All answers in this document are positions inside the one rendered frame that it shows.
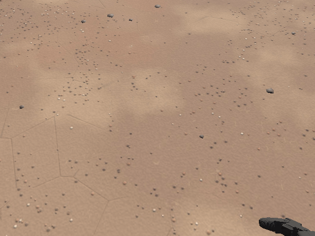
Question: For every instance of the robot right hand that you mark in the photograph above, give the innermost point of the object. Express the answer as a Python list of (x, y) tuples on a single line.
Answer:
[(285, 226)]

